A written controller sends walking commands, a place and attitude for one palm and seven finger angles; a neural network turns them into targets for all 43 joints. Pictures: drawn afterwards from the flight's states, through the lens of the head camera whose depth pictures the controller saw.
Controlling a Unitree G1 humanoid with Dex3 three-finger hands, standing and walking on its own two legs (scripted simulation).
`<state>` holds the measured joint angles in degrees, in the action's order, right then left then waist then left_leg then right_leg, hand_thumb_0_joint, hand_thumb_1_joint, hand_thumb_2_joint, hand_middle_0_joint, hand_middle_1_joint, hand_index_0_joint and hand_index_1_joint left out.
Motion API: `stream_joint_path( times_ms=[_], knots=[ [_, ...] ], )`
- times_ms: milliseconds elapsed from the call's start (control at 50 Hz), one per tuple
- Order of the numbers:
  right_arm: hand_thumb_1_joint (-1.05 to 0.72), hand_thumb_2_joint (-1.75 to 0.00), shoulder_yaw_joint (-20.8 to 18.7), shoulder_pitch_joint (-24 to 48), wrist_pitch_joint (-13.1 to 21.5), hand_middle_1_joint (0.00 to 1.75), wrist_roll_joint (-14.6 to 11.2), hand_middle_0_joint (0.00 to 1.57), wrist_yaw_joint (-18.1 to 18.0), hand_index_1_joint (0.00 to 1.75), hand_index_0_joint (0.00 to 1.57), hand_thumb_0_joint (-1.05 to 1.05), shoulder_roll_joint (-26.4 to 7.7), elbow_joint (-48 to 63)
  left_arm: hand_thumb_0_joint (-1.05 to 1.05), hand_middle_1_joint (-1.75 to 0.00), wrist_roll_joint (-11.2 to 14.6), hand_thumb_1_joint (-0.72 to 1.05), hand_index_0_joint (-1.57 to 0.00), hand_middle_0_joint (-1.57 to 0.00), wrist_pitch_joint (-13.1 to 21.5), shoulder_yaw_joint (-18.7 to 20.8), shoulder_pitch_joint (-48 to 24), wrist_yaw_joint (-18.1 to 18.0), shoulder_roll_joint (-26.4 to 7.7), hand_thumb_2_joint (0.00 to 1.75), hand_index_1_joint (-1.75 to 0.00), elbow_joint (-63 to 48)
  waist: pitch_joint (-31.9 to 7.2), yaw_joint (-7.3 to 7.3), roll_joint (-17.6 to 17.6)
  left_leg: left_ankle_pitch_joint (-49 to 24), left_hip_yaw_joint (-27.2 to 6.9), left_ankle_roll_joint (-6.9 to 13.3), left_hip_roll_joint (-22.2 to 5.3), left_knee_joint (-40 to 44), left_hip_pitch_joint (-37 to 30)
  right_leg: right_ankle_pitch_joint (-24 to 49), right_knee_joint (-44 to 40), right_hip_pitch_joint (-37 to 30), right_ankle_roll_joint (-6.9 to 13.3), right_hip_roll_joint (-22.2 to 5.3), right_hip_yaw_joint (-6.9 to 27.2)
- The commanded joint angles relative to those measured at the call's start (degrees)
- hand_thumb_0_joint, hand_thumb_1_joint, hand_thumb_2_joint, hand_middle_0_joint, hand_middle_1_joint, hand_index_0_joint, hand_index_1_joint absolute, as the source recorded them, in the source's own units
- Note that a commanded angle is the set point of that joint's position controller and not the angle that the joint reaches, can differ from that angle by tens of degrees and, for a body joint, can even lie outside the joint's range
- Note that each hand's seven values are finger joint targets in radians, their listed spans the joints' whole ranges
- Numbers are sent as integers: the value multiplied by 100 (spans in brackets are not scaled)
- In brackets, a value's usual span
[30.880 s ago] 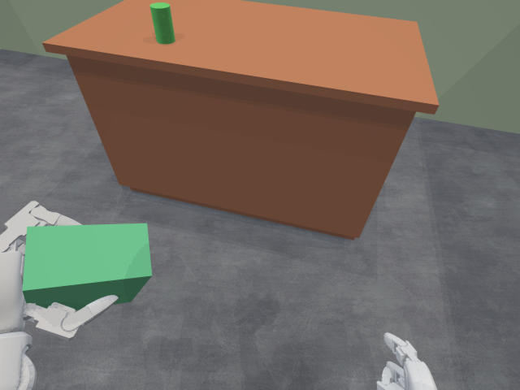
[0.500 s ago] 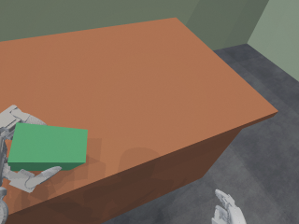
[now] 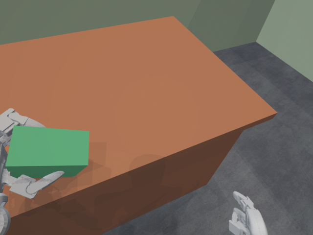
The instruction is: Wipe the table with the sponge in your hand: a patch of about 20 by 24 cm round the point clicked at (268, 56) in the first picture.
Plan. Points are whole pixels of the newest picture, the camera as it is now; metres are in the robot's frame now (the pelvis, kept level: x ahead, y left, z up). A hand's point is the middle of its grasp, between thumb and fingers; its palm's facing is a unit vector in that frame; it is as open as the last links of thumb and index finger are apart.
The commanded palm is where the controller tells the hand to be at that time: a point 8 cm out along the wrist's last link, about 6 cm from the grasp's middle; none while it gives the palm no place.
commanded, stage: shuffle to correct the standing spot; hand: left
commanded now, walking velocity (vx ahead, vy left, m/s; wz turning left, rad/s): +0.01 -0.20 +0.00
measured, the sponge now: (60, 155) +0.24 +0.21 +0.14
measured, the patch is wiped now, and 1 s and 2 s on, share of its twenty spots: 0.00 0.00 0.00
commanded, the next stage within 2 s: none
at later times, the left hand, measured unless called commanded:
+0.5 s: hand (32, 158) +0.22 +0.24 +0.16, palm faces +0.34 -0.85 -0.40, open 10.5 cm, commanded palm +0.16 +0.28 +0.18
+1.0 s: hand (30, 157) +0.22 +0.24 +0.16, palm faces +0.33 -0.85 -0.41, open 10.5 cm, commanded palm +0.16 +0.28 +0.18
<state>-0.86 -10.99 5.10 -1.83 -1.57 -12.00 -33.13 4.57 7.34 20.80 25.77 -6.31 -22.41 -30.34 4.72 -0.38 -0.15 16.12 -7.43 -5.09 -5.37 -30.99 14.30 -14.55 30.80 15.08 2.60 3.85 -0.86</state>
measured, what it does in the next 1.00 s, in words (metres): stands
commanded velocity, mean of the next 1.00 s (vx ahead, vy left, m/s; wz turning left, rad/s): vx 0.00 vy -0.20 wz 0.00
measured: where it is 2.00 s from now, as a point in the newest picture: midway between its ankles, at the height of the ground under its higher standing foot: outside the picture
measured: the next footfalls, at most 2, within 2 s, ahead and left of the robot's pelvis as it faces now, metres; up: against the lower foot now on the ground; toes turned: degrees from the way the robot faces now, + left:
none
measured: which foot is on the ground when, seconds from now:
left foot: down 0.00-1.00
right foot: down 0.00-1.00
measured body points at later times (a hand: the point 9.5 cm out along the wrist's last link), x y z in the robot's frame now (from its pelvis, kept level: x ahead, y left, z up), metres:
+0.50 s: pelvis +0.00 +0.00 +0.00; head +0.03 +0.01 +0.45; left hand +0.19 +0.28 +0.19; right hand +0.17 -0.23 -0.08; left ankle +0.01 +0.19 -0.73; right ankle +0.02 -0.09 -0.73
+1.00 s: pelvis +0.00 +0.00 +0.00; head +0.03 +0.01 +0.45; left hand +0.20 +0.29 +0.18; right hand +0.17 -0.22 -0.09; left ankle +0.01 +0.19 -0.73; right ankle +0.02 -0.09 -0.73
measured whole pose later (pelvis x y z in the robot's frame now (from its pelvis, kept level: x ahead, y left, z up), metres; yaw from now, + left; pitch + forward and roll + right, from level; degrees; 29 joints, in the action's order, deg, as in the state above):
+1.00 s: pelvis +0.00 +0.00 +0.00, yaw +0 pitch -1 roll -1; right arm 0.3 -11.1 3.6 -1.8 -1.3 -10.7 -32.6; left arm 4.7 6.3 20.5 27.7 -6.5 -23.1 -32.1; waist 4.9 -0.2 -0.1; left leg 16.3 -7.6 -5.5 -5.4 -31.7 15.3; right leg -14.4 30.5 15.4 2.4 3.7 -1.4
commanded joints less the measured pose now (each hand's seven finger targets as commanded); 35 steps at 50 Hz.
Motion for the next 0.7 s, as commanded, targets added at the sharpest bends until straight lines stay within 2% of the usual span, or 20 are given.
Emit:
stream_joint_path(
  times_ms=[0, 20, 80, 100, 160, 200, 220, 260, 280, 300, 340, 380, 400, 420, 460, 540, 580, 600, 640, 680],
  knots=[
    [-90, -90, -249, 510, 331, 30, -36, 20, -18, 30, 20, 0, -572, 919, 0, -160, 80, 10, -120, -120, 433, 744, -66, -128, -988, 130, -160, -1480, -1069, 22, -339, -1227, 314, 622, -84, 154, -263, 1126, -557, -495, -31, -691, 377],
    [-90, -90, -234, 389, 301, 30, 10, 20, -14, 30, 20, 0, -576, 884, 0, -160, 84, 10, -120, -120, 434, 706, -14, -119, -943, 130, -160, -1426, -1121, 15, -243, -1115, 362, 614, -45, 78, -153, 1054, -567, -558, -24, -716, 316],
    [-90, -90, -274, 339, 278, 30, 7, 20, -15, 30, 20, 0, -589, 909, 0, -160, 106, 10, -120, -120, 425, 820, -22, -115, -1059, 130, -160, -1420, -1056, 8, 147, -778, 478, 553, 77, -162, -148, 812, -719, -322, 124, -917, 588],
    [-90, -90, -243, 427, 278, 30, -29, 20, -38, 30, 20, 0, -569, 874, 0, -160, 131, 10, -120, -120, 421, 839, 58, -145, -1068, 130, -160, -1445, -1030, -21, -31, -824, 427, 571, 65, -84, -292, 795, -694, -199, 155, -916, 622],
    [-90, -90, -231, 396, 254, 30, 22, 20, -56, 30, 20, 0, -602, 884, 0, -160, 125, 10, -120, -120, 429, 879, -40, -133, -1101, 130, -160, -1481, -963, 12, -254, -763, 222, 636, -129, 267, -92, 531, -526, -237, -16, -688, 370],
    [-90, -90, -204, 494, 258, 30, 6, 20, -81, 30, 20, 0, -577, 864, 0, -160, 118, 10, -120, -120, 429, 944, -20, -154, -1167, 130, -160, -1498, -919, 12, -418, -829, 161, 687, -211, 361, -133, 630, -535, -255, -83, -625, 380],
    [-90, -90, -202, 377, 244, 30, 30, 20, -71, 30, 20, 0, -588, 840, 0, -160, 104, 10, -120, -120, 428, 864, -41, -149, -1061, 130, -160, -1469, -1014, 10, -387, -908, 154, 684, -208, 367, -53, 701, -461, -439, -103, -595, 249],
    [-90, -90, -243, 361, 256, 30, 39, 20, -58, 30, 20, 0, -593, 866, 0, -160, 83, 10, -120, -120, 427, 901, -116, -136, -1112, 130, -160, -1446, -1032, 34, -267, -950, 268, 653, -174, 159, -15, 879, -565, -514, -60, -688, 369],
    [-90, -90, -254, 324, 251, 30, 37, 20, -49, 30, 20, 0, -585, 864, 0, -160, 78, 10, -120, -120, 422, 917, -108, -142, -1138, 130, -160, -1417, -1077, 31, -41, -927, 339, 624, -91, -7, -29, 978, -628, -548, 17, -790, 474],
    [-90, -90, -241, 405, 272, 30, -1, 20, -55, 30, 20, 0, -561, 850, 0, -160, 95, 10, -120, -120, 394, 841, 0, -149, -1063, 130, -160, -1388, -1061, -9, -59, -941, 405, 615, -25, -89, -234, 1113, -680, -369, 86, -864, 613],
    [-90, -90, -259, 323, 257, 30, 19, 20, -39, 30, 20, 0, -599, 866, 0, -160, 110, 10, -120, -120, 386, 771, -116, -135, -1018, 130, -160, -1397, -1057, -4, 18, -765, 399, 583, 13, -67, -205, 836, -678, -275, 122, -890, 590],
    [-90, -90, -221, 386, 234, 30, 26, 20, -28, 30, 20, 0, -587, 872, 0, -160, 104, 10, -120, -120, 387, 754, -168, -138, -1022, 130, -160, -1452, -961, 3, -241, -587, 288, 616, -74, 171, -117, 494, -646, -219, 40, -784, 479],
    [-90, -90, -193, 491, 246, 30, -5, 20, -52, 30, 20, 0, -575, 860, 0, -160, 116, 10, -120, -120, 393, 761, -129, -153, -1039, 130, -160, -1541, -948, -6, -523, -720, 165, 661, -162, 382, -241, 580, -535, -183, -28, -677, 394],
    [-90, -90, -178, 436, 228, 30, 22, 20, -44, 30, 20, 0, -582, 865, 0, -160, 90, 10, -120, -120, 388, 682, -110, -147, -948, 130, -160, -1519, -919, 8, -667, -770, 74, 691, -247, 505, -82, 542, -438, -309, -121, -562, 205],
    [-90, -90, -192, 431, 224, 30, 30, 20, -33, 30, 20, 0, -585, 890, 0, -160, 48, 10, -120, -120, 391, 782, -261, -146, -1057, 130, -160, -1535, -893, 47, -676, -697, 28, 708, -326, 564, 139, 529, -487, -523, -193, -506, 157],
    [-90, -90, -222, 357, 212, 30, 7, 20, -24, 30, 20, 0, -565, 895, 0, -160, 62, 10, -120, -120, 364, 746, -281, -157, -1019, 130, -160, -1420, -909, 4, -125, -445, 330, 601, -27, 110, 21, 586, -758, -365, 22, -772, 479],
    [-90, -90, -206, 370, 201, 30, 14, 20, -18, 30, 20, 0, -551, 891, 0, -160, 76, 10, -120, -120, 358, 750, -273, -155, -1029, 130, -160, -1411, -882, -4, -149, -273, 361, 587, -5, 109, -68, 358, -818, -176, 47, -816, 523],
    [-90, -90, -175, 480, 213, 30, -18, 20, -34, 30, 20, 0, -541, 885, 0, -160, 108, 10, -120, -120, 353, 726, -201, -163, -1002, 130, -160, -1460, -851, -32, -399, -288, 258, 624, -66, 285, -214, 392, -760, -67, 23, -742, 499],
    [-90, -90, -184, 450, 201, 30, 11, 20, -36, 30, 20, 0, -582, 933, 0, -160, 80, 10, -120, -120, 358, 715, -310, -156, -998, 130, -160, -1545, -907, 11, -662, -446, 42, 664, -249, 613, -4, 427, -503, -328, -135, -531, 214],
    [-90, -90, -185, 444, 203, 30, 15, 20, -18, 30, 20, 0, -574, 937, 0, -160, 47, 10, -120, -120, 359, 728, -327, -150, -1016, 130, -160, -1544, -925, 43, -673, -637, -1, 684, -337, 631, 104, 581, -480, -537, -196, -484, 123]
  ],
)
